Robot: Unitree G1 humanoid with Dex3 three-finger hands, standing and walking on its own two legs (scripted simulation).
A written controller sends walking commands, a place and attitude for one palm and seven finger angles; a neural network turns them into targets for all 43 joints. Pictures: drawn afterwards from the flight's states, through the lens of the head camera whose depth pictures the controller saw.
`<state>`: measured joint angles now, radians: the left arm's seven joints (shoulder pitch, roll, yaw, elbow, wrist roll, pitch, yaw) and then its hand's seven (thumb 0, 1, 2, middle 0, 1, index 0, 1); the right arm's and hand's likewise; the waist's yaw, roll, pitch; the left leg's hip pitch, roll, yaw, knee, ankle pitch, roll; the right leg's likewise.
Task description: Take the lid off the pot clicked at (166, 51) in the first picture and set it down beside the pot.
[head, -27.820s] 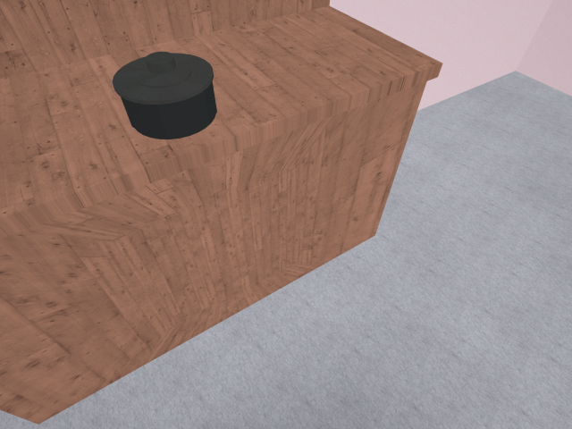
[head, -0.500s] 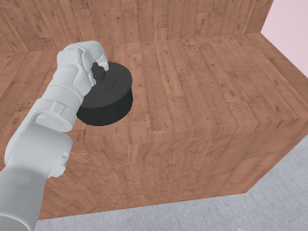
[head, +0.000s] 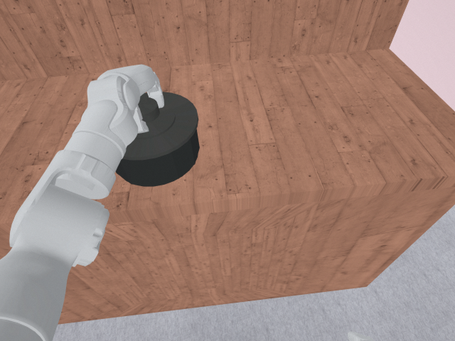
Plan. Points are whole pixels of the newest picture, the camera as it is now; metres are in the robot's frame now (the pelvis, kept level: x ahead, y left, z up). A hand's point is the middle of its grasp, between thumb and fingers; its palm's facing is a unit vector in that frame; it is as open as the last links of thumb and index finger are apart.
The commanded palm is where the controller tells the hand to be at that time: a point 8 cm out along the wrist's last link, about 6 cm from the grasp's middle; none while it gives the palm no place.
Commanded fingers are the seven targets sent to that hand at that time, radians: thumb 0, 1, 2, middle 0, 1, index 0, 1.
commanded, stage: close the fingers and squeeze the knob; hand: left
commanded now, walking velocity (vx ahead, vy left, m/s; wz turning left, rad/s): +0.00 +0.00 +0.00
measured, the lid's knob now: (144, 110) +0.50 +0.15 +0.16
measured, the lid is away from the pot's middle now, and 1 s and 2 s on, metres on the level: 0.00 0.00 0.01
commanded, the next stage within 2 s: lift the lid straight up in 0.96 s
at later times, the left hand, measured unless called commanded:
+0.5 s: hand (139, 115) +0.46 +0.15 +0.17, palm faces -0.29 -0.10 -0.95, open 8.6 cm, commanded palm +0.44 +0.15 +0.23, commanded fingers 0.00 0.27 1.05 -0.68 -0.95 -0.66 -0.91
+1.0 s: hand (139, 114) +0.46 +0.15 +0.18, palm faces -0.31 -0.11 -0.94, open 8.6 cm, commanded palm +0.45 +0.15 +0.23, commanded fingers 0.00 0.50 1.14 -0.77 -1.01 -0.75 -0.96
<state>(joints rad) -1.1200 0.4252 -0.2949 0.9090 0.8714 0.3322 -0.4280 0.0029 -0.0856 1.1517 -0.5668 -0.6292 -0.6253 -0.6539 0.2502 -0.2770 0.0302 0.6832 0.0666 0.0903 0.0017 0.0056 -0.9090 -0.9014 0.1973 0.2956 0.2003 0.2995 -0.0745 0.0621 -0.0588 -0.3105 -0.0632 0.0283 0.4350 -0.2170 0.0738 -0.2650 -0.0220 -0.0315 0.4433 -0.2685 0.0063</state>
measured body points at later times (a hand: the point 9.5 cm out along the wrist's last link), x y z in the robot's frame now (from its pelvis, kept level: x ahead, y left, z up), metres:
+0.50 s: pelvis +0.00 +0.00 +0.00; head +0.02 -0.03 +0.45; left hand +0.47 +0.15 +0.23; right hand +0.10 -0.26 -0.13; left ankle +0.00 +0.07 -0.74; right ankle -0.03 -0.12 -0.74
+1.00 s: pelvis +0.00 +0.00 +0.00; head +0.02 -0.03 +0.45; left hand +0.47 +0.15 +0.23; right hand +0.10 -0.26 -0.13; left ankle +0.00 +0.07 -0.74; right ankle -0.03 -0.12 -0.74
